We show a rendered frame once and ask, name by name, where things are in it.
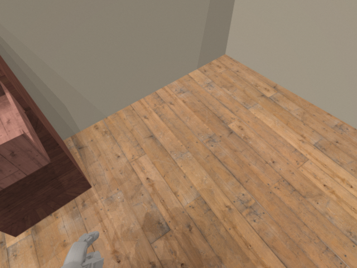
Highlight cabinet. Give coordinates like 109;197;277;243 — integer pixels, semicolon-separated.
0;56;91;237

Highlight drawer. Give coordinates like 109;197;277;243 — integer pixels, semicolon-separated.
0;81;51;191

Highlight robot left hand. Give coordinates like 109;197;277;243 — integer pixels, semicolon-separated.
63;231;104;268

